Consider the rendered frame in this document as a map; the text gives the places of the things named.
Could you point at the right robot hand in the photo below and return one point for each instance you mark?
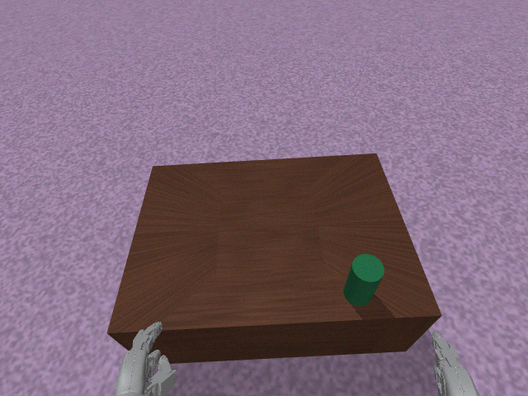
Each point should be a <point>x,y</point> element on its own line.
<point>452,380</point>

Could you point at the left robot hand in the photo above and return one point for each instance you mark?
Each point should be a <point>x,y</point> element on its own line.
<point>136,367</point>

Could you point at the can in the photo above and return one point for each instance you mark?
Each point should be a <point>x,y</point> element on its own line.
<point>364,277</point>

